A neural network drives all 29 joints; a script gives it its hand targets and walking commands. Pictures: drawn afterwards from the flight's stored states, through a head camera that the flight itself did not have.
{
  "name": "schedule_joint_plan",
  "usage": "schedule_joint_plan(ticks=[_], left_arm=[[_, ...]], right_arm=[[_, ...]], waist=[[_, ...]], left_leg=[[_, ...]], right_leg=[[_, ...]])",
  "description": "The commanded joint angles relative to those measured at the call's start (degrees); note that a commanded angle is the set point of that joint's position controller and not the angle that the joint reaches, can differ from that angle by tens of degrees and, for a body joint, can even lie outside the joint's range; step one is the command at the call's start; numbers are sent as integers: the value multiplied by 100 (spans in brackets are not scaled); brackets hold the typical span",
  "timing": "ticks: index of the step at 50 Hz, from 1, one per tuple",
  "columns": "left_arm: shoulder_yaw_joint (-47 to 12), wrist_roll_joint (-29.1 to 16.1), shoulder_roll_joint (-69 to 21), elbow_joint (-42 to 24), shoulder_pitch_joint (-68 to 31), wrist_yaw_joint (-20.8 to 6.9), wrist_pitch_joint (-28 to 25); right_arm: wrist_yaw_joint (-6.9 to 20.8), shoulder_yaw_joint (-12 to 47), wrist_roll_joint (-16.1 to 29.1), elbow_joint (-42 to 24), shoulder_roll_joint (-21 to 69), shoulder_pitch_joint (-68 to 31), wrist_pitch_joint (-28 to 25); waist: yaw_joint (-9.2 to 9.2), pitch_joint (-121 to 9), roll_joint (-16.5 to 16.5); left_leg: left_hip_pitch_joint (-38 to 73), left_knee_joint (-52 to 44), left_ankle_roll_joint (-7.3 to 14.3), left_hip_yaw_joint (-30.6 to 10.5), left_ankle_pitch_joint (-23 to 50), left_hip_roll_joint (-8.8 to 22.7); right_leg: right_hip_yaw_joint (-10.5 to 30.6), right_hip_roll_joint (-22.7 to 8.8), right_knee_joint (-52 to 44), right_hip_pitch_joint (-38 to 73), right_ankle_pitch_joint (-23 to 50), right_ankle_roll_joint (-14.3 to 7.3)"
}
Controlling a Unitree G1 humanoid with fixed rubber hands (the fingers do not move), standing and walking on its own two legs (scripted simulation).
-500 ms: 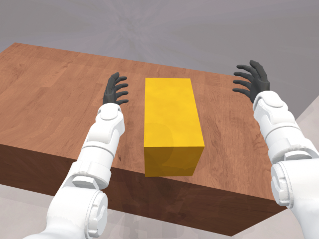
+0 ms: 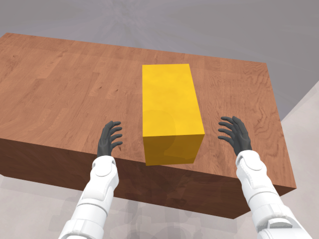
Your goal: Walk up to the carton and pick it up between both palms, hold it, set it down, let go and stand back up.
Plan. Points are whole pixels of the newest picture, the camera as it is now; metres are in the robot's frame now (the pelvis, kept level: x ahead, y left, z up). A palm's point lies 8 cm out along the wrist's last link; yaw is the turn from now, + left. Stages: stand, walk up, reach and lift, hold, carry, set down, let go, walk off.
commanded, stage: set down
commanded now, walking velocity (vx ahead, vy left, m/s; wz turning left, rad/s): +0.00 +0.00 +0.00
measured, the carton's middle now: (167, 114) +0.52 -0.03 -0.06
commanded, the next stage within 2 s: none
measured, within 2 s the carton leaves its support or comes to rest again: neither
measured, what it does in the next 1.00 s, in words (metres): stands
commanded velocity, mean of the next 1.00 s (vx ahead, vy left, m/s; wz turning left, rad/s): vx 0.00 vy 0.00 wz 0.00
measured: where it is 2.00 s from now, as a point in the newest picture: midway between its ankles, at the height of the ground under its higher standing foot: outside the picture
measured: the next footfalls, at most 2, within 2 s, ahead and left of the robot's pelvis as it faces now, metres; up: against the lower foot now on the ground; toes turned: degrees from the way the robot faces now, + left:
none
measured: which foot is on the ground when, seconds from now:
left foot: down 0.00-1.00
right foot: down 0.00-1.00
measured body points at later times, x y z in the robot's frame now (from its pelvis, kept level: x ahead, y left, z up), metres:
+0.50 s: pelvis +0.03 -0.01 +0.01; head +0.05 +0.00 +0.45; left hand +0.33 +0.12 -0.01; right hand +0.34 -0.22 -0.01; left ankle +0.02 +0.13 -0.73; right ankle +0.04 -0.09 -0.73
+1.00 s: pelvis +0.03 -0.01 +0.00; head +0.03 +0.00 +0.45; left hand +0.28 +0.13 -0.03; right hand +0.25 -0.25 -0.04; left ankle +0.02 +0.13 -0.73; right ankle +0.04 -0.09 -0.73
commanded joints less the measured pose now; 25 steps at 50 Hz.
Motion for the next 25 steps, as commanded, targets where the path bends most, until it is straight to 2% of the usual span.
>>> schedule_joint_plan(ticks=[1,3,8,11,13,14,16,17,20,22,24,25], left_arm=[[-501,42,-30,-2058,-2300,170,-405],[-585,72,-157,-1871,-2285,170,-305],[-365,192,-216,-827,-2287,142,-228],[-168,261,-150,-536,-2198,78,-335],[29,397,-134,-467,-1859,-20,-516],[66,491,-172,-420,-1619,-62,-621],[270,709,-161,-242,-1221,-203,-838],[275,770,-178,-310,-1136,-252,-981],[211,965,-294,-399,-315,-427,-1354],[171,1001,-238,-520,-217,-483,-1653],[37,935,-171,-849,244,-495,-1998],[-60,883,-148,-815,226,-488,-2143]], right_arm=[[250,-281,211,-1490,-1686,-2271,-486],[359,-150,344,-1148,-1671,-2265,-505],[511,320,593,-259,-1423,-2306,-470],[481,476,747,-124,-1379,-2215,-550],[404,623,848,-136,-1300,-1888,-708],[361,649,868,-46,-1281,-1664,-820],[220,757,850,60,-1152,-1249,-1055],[165,727,849,106,-1130,-1115,-1194],[12,690,734,128,-983,-301,-1638],[-68,528,584,15,-927,-97,-1933],[-84,426,508,-316,-874,374,-2237],[-85,341,425,-369,-881,365,-2347]], waist=[[-80,-4015,-342],[-5,-3618,-217],[285,-2167,-564],[335,-1922,-735],[359,-1935,-830],[308,-1908,-770],[213,-1763,-887],[143,-1807,-761],[-104,-1741,-691],[-227,-1723,-534],[-282,-1864,-544],[-344,-1806,-519]], left_leg=[[2683,-24,-121,-136,1366,-11],[2855,-26,-141,-149,1421,29],[1948,-352,150,-69,161,-14],[1508,-331,233,4,47,-105],[1258,-289,245,29,263,-179],[1231,-304,214,16,443,-200],[969,-293,209,27,582,-269],[976,-315,157,6,710,-276],[1245,-300,99,-69,1050,-306],[1273,-305,37,-116,1028,-309],[1443,-194,7,-133,1201,-316],[1438,-174,-8,-163,1120,-309]], right_leg=[[18,195,-109,1684,1018,42],[-32,224,-185,1378,790,-45],[221,6,-207,1664,48,-4],[423,-117,-94,2231,420,109],[618,-216,4,2907,1087,244],[632,-220,63,3187,1552,279],[820,-335,139,3832,2375,454],[813,-346,194,3956,2686,482],[766,-340,215,4128,3399,514],[744,-358,241,4034,3348,539],[664,-325,221,3939,3314,510],[642,-317,231,3779,3194,504]])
